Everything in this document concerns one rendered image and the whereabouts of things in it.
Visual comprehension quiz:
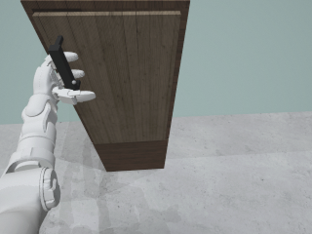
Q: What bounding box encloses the left robot forearm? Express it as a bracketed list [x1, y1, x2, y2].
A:
[0, 94, 59, 180]

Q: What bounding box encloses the robot left hand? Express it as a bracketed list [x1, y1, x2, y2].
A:
[33, 52, 96, 105]

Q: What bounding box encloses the cupboard door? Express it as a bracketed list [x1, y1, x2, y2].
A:
[32, 11, 181, 144]

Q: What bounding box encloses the handle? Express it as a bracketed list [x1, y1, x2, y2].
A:
[48, 35, 81, 91]

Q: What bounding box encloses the left robot upper arm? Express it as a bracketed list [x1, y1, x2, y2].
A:
[0, 167, 60, 234]

